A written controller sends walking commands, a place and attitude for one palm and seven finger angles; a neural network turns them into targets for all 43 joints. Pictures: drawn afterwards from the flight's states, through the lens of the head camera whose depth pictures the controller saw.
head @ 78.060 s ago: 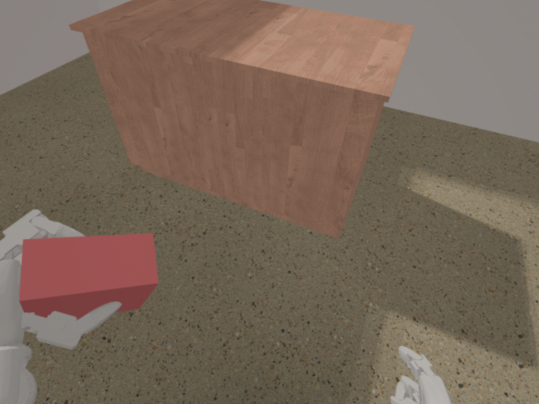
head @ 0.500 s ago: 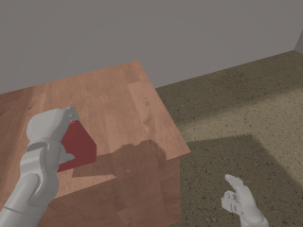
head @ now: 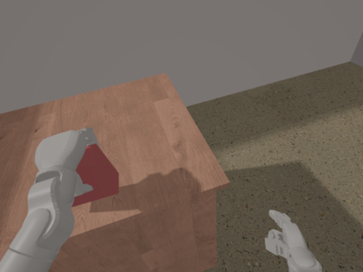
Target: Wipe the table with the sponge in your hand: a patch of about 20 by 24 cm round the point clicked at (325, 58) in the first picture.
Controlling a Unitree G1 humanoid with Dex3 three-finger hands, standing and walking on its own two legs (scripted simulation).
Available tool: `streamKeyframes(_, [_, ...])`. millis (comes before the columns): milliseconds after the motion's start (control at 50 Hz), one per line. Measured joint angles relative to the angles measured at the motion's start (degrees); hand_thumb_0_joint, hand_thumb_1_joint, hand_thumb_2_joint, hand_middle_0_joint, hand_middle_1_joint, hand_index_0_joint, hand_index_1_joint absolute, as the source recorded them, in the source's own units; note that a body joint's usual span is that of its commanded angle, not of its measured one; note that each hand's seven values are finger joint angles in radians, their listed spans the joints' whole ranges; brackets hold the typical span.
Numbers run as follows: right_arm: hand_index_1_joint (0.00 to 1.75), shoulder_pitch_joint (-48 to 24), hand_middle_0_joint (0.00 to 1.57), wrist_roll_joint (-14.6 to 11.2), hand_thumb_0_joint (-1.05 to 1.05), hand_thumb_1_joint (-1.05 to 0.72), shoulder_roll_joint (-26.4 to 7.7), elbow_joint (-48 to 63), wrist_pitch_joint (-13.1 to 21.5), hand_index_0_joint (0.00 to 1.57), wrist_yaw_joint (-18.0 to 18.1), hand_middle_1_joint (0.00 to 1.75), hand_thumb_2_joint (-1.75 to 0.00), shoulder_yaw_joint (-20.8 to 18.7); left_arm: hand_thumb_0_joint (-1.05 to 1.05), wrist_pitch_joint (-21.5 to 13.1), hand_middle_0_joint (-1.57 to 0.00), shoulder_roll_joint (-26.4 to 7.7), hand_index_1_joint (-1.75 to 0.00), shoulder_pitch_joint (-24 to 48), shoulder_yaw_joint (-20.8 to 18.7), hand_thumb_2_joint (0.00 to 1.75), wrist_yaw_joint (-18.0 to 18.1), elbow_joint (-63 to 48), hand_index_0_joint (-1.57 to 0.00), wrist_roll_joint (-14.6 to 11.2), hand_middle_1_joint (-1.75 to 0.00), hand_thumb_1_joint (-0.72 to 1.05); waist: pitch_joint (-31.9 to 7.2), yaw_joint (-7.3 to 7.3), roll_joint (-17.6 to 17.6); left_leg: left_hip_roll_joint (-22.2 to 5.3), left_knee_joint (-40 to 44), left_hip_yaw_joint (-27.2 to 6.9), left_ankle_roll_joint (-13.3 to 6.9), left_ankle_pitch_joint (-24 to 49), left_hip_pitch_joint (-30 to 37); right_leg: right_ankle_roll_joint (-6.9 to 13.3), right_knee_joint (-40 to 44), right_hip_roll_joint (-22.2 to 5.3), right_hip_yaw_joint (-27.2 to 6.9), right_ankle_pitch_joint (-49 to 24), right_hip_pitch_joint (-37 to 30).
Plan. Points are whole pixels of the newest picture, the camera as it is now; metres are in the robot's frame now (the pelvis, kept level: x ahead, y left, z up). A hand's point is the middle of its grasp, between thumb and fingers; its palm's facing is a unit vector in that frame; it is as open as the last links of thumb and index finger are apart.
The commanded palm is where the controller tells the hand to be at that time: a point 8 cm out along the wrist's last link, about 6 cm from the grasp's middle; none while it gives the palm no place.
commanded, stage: lower the sponge onto the table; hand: left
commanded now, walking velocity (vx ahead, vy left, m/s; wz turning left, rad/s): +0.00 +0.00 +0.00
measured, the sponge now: (86, 181) +0.26 +0.27 +0.09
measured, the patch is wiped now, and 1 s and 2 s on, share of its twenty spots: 0.00 0.05 0.30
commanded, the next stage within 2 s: wipe forward along the first lane in 0.92 s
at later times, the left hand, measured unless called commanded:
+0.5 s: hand (76, 174) +0.25 +0.27 +0.12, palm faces +0.07 -0.10 -0.99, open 9.9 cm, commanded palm +0.22 +0.27 +0.19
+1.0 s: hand (75, 181) +0.24 +0.28 +0.11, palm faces +0.06 -0.09 -0.99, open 9.9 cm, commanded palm +0.22 +0.27 +0.17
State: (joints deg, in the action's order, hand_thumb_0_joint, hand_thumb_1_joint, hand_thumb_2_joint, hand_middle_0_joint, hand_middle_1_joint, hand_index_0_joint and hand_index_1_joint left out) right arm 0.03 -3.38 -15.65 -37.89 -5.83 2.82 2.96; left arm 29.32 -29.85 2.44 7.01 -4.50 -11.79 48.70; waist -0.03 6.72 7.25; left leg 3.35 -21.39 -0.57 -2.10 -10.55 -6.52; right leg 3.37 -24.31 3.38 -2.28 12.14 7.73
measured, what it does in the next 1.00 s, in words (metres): stands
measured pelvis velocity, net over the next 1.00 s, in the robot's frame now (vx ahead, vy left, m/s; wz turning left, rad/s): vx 0.00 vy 0.01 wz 0.01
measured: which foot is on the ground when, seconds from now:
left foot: down 0.00-1.00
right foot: down 0.00-1.00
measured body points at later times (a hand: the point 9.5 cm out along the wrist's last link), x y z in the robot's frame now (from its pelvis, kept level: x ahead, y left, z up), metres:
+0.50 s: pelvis +0.01 +0.00 +0.00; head -0.01 -0.05 +0.45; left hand +0.25 +0.28 +0.18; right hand +0.26 -0.20 -0.09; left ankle +0.02 +0.10 -0.74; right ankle +0.01 -0.08 -0.74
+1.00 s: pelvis +0.00 +0.01 +0.00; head -0.02 -0.04 +0.45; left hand +0.24 +0.28 +0.16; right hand +0.25 -0.19 -0.09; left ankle +0.02 +0.10 -0.74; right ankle +0.01 -0.08 -0.74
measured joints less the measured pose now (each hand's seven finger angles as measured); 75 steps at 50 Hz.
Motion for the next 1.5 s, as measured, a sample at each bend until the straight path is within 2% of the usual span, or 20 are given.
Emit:
streamKeyframes(320, [0.30,0.39,0.20,0.27,0.01,-0.91,0.01,0.54,-0.55,0.20,-0.64,0.30,-0.90,-0.06,0.00,-0.11,-0.77,1.11,-1.38,-3.65,0.50,1.05,0.28,-1.48,-0.78,0.81,-1.38,-0.52,-0.14,0.02,-0.03,0.10,-0.18,0.04,-0.20,-0.50,0.10,-0.15,0.00,-0.07,-0.11,0.42,-0.18])
streamKeyframes(480, [0.30,0.44,0.20,0.30,0.01,-0.91,0.18,-0.05,-0.47,0.20,-0.34,0.30,-0.90,-0.01,0.00,-0.52,-0.77,0.47,-1.38,-4.28,-0.78,1.05,0.95,0.46,-0.78,0.70,-1.38,-0.52,-0.03,0.02,-0.31,-0.03,-0.41,-0.03,-0.17,-0.73,0.05,-0.09,0.18,0.07,-0.07,0.42,-0.32])
streamKeyframes(660, [0.30,1.23,0.20,0.61,0.01,-0.91,-0.11,0.20,-0.19,0.20,-0.27,0.30,-0.90,-0.51,0.00,-2.79,-0.77,0.70,-1.38,-7.98,-1.66,1.05,1.30,-1.17,-0.78,0.50,-1.38,-0.52,-0.16,-0.14,-0.42,-0.02,-0.82,-0.03,-0.31,-1.09,0.04,-0.26,0.25,0.08,-0.10,0.54,-0.53])
streamKeyframes(860, [0.30,1.48,0.20,0.66,0.01,-0.91,0.04,-0.36,0.05,0.20,-0.10,0.30,-0.90,-0.80,0.00,-3.79,-0.77,1.66,-1.38,-8.30,-1.35,1.05,3.08,-0.38,-0.78,1.15,-1.38,-0.52,-0.16,0.03,-0.44,0.16,-0.74,-0.20,-0.47,-0.85,0.06,-0.45,0.53,-0.11,0.05,0.29,-0.71])
streamKeyframes(1020, [0.30,1.11,0.20,0.35,0.01,-0.91,0.22,-0.51,-0.15,0.20,0.10,0.30,-0.90,-0.34,-0.01,-2.59,-0.77,2.48,-1.38,-5.64,0.17,1.05,2.96,2.38,-0.78,2.47,-1.38,-0.52,-0.19,-0.24,-0.18,0.41,-0.52,-0.48,-0.57,-0.42,-0.24,-0.60,0.55,-0.38,0.32,0.11,-0.42])
streamKeyframes(1200, [0.30,1.31,0.20,0.07,0.01,-0.91,0.27,-0.93,-0.14,0.20,0.61,0.30,-0.90,0.11,-0.01,-3.15,-0.78,2.51,-1.38,-1.25,0.80,1.06,2.77,7.67,-0.79,3.34,-1.38,-0.53,-0.29,-0.48,-0.20,0.45,-0.51,-0.83,-0.45,-0.19,-0.94,-0.50,0.46,-0.41,0.68,0.05,0.22])
streamKeyframes(1340, [0.30,2.11,0.20,-0.18,0.01,-0.91,-0.07,-1.36,0.00,0.20,1.01,0.30,-0.90,0.03,-0.01,-4.48,-0.78,1.89,-1.37,3.24,0.24,1.06,2.46,13.74,-0.79,3.65,-1.38,-0.53,-0.36,-1.22,-0.45,0.27,-0.86,-1.24,-0.17,-0.29,-2.01,-0.24,0.37,-0.23,1.09,0.11,1.11])
streamKeyframes(1500, [0.30,4.01,0.20,-0.33,0.01,-0.91,-1.05,-1.69,-0.12,0.20,1.00,0.30,-0.90,-0.90,-0.01,-6.94,-0.79,1.20,-1.37,4.30,-1.93,1.06,2.72,16.86,-0.79,2.94,-1.38,-0.54,-1.05,-1.78,-0.60,-0.09,-1.82,-1.29,0.12,-1.15,-3.18,0.10,-0.15,0.18,1.15,0.66,2.11])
